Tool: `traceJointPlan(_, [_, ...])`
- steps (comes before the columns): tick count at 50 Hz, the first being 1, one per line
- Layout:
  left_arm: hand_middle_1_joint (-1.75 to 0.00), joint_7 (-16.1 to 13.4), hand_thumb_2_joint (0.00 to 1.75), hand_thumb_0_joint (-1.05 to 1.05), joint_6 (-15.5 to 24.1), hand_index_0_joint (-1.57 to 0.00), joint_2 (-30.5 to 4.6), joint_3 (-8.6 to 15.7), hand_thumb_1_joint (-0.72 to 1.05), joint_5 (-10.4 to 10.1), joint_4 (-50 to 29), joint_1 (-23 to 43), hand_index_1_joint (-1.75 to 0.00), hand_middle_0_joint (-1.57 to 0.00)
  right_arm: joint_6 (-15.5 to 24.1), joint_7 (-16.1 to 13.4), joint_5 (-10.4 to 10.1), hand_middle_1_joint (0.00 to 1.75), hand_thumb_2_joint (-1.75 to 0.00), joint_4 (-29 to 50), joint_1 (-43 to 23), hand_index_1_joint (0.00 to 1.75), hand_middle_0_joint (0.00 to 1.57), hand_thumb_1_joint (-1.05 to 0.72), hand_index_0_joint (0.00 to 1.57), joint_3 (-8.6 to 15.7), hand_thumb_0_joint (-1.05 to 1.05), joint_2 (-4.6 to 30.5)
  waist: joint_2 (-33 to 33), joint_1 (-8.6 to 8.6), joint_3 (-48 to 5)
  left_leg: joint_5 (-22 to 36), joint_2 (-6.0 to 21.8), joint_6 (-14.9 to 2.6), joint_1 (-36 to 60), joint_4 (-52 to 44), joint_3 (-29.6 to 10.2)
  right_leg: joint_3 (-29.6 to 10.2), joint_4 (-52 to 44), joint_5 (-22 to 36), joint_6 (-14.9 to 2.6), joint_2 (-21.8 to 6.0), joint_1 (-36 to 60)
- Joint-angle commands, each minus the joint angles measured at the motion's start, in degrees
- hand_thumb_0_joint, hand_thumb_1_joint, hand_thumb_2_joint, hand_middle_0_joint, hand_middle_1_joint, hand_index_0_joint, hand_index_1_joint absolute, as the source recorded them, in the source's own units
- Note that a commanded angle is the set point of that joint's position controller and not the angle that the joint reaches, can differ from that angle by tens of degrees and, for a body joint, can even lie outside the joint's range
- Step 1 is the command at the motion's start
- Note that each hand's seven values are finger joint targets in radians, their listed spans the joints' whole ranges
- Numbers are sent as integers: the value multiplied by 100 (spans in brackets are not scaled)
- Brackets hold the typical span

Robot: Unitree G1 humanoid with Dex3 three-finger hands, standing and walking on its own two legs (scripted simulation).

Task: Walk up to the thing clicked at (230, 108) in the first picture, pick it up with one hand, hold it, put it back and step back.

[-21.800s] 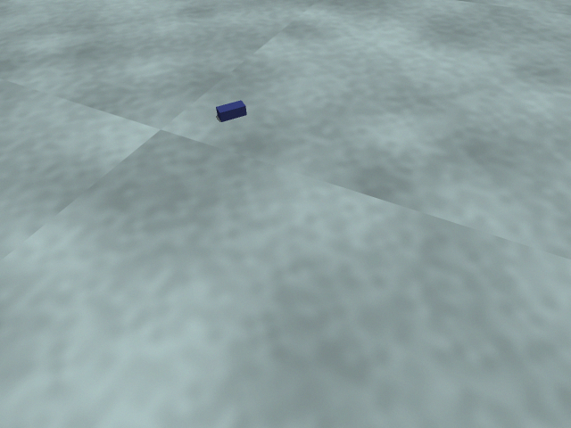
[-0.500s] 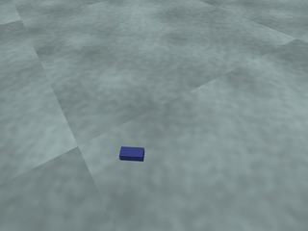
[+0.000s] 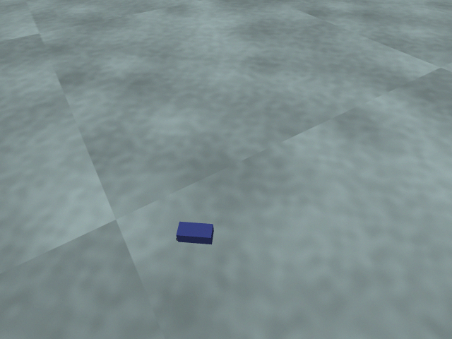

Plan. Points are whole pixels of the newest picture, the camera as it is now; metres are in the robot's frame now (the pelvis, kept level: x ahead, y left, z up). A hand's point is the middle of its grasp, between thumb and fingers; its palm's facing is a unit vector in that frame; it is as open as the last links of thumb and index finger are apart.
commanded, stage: walk up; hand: left
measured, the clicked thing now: (195, 232) +0.74 +0.22 -0.75
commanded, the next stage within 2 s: none
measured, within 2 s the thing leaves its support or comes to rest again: neither
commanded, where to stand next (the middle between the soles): +0.34 +0.00 m, yaw -4 degrees
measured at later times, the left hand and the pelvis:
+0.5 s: hand (87, 326) +0.18 +0.32 -0.16, palm faces -0.10 -0.94 -0.33, open 7.4 cm; pelvis +0.13 +0.04 +0.00, yaw -3 degrees
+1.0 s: hand (152, 240) +0.37 +0.22 -0.15, palm faces -0.09 -0.93 -0.37, open 7.3 cm; pelvis +0.27 -0.03 -0.01, yaw -5 degrees
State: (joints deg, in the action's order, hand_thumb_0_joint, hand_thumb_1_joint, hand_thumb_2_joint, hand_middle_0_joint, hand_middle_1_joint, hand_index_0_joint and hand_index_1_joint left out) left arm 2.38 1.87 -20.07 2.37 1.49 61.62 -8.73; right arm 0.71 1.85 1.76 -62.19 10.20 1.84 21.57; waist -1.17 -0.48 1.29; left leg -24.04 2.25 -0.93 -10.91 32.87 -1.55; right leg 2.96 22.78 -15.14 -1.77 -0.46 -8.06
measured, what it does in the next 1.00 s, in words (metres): walks ahead: left foot, then right foot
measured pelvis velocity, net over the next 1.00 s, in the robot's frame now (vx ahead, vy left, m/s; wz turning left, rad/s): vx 0.27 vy -0.03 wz -0.08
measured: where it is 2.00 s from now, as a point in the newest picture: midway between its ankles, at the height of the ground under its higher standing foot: outside the picture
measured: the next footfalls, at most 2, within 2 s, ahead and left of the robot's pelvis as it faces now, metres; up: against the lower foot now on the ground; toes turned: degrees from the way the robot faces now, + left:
left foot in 0.16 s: +0.13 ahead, +0.16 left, +0.00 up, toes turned +3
right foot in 0.62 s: +0.29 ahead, -0.15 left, +0.00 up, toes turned -5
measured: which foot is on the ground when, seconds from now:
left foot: up 0.00-0.14, down 0.16-0.66, up 0.68-1.00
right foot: down 0.00-0.18, up 0.20-0.60, down 0.62-1.00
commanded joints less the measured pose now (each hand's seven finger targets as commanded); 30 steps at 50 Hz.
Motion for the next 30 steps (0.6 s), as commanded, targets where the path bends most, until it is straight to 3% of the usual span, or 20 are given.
traceJointPlan(1, [-30,-93,90,0,131,-20,-1864,599,90,77,-512,-446,-30,-20,233,10,60,30,-90,757,-544,30,20,-90,20,351,0,1211,737,-422,732,-259,325,-111,-2363,923,-36,-2345,-1497,-1662,-1256,-1942,876])
traceJointPlan(2, [-30,-86,90,0,139,-20,-1809,592,90,92,-564,-453,-30,-20,277,36,59,30,-90,810,-537,30,20,-90,20,351,0,1146,759,-391,662,-371,319,-107,-2206,749,4,-2032,-1371,-1168,-1213,-1756,884])
traceJointPlan(4, [-30,-26,90,0,123,-20,-1795,573,90,91,-792,-145,-30,-20,326,95,52,30,-90,840,-171,30,20,-90,20,399,0,1064,954,-159,442,-139,306,-117,-1223,268,84,-1495,-1176,-1008,-1024,-1508,228])
traceJointPlan(6, [-30,28,90,0,56,-20,-1727,513,90,33,-1032,325,-30,-20,336,95,47,30,-90,675,591,30,20,-90,20,516,0,1092,984,332,337,845,102,-50,157,-409,431,-865,-628,-1322,-747,-1059,-895])
traceJointPlan(7, [-30,49,90,0,14,-20,-1541,460,90,22,-1152,427,-30,-20,339,54,52,30,-90,517,1163,30,20,-90,20,608,0,1188,622,614,153,1292,-100,15,1173,-567,580,-525,102,-1497,-546,-742,-1635])
traceJointPlan(8, [-30,56,90,0,-26,-20,-1243,374,90,41,-1242,344,-30,-20,338,-14,87,30,-90,380,1756,30,20,-90,20,737,0,1427,-249,874,-21,966,30,-12,2062,-790,110,-161,1367,-1842,-368,-287,-2514])
traceJointPlan(9, [-30,36,90,0,-46,-20,-838,239,90,33,-1319,58,-30,-20,357,-95,172,30,-90,366,2261,30,20,-90,20,869,0,1945,-1735,1048,-111,-994,1290,-250,2119,-1808,-1944,-130,3298,-2267,-186,526,-3347])
traceJointPlan(10, [-30,-12,90,0,-113,-20,-1115,322,90,-5,-1196,-276,-30,-20,396,-127,151,30,-90,731,1447,30,20,-90,20,859,0,2156,-1095,663,41,-2547,2040,-613,1038,-2628,-3511,-999,3988,-1788,-138,453,-3198])
traceJointPlan(11, [-30,-33,90,0,-133,-20,-1554,406,90,-46,-1123,-468,-30,-20,393,-115,38,30,-90,976,774,30,20,-90,20,854,0,2258,-773,370,498,-2998,2233,-994,229,-2822,-3448,-1319,4054,-1397,-183,31,-2906])
traceJointPlan(12, [-30,-20,90,0,-110,-20,-1615,385,90,-76,-1082,-522,-30,-20,407,-108,13,30,-90,1078,475,30,20,-90,20,784,0,2090,-554,214,765,-2484,2057,-1041,-42,-2685,-2971,-1302,4079,-1054,-174,-127,-2779])
traceJointPlan(13, [-30,0,90,0,-95,-20,-1630,395,90,-100,-965,-772,-30,-20,435,-106,-9,30,-90,1182,274,30,20,-90,20,692,0,1858,-562,23,690,-1872,1737,-926,117,-2486,-2321,-1280,3999,-765,-125,-179,-2720])
traceJointPlan(14, [-30,18,90,0,-78,-20,-1638,433,90,-86,-837,-1003,-30,-20,472,-104,-21,30,-90,1276,288,30,20,-90,20,638,0,1643,-622,-12,579,-1218,1495,-801,319,-2332,-1771,-1210,3778,-512,-82,-245,-2578])
traceJointPlan(17, [-30,80,90,0,-79,-20,-1579,431,90,-32,-871,-1018,-30,-20,552,-104,-70,30,-90,1296,665,30,20,-90,20,623,0,1548,-481,105,572,85,1381,-862,344,-2266,-1042,-1087,3385,-81,144,-267,-2425])
traceJointPlan(19, [-30,117,90,0,-80,-20,-1501,403,90,-25,-1042,-757,-30,-20,569,-112,-78,30,-90,1329,847,30,20,-90,20,637,0,1592,-492,189,665,590,1329,-877,461,-2290,-748,-1028,2917,66,221,-276,-2465])
traceJointPlan(21, [-30,143,90,0,-62,-20,-1417,379,90,-27,-1173,-612,-30,-20,570,-102,-83,30,-90,1410,869,30,20,-90,20,658,0,1645,-572,205,703,1127,1383,-1017,551,-2178,-471,-859,2491,210,240,-354,-2470])
traceJointPlan(24, [-30,204,90,0,-17,-20,-1286,345,90,-34,-1403,-173,-30,-20,546,-91,-99,30,-90,1495,1016,30,20,-90,20,625,0,1613,-652,323,723,1781,1148,-920,499,-1911,-9,-478,1700,486,143,-379,-2116])
traceJointPlan(25, [-30,222,90,0,-11,-20,-1221,331,90,-34,-1449,-122,-30,-20,529,-84,-101,30,-90,1543,984,30,20,-90,20,625,0,1629,-729,293,680,1954,1146,-915,446,-1803,108,-319,1516,554,94,-393,-1953])
traceJointPlan(28, [-30,236,90,0,29,-20,-1185,342,90,-23,-1497,-30,-30,-20,457,-95,-94,30,-90,1641,1093,30,20,-90,20,604,0,1631,-633,335,478,2631,1150,-877,459,-1333,152,-18,1141,494,-14,-251,-1422])
traceJointPlan(30, [-30,187,90,0,55,-20,-1163,387,90,-41,-1402,-451,-30,-20,408,-131,-114,30,-90,1761,1006,30,20,-90,20,583,0,1614,-418,58,236,2949,1153,-781,324,-678,173,26,841,515,-123,-140,-680])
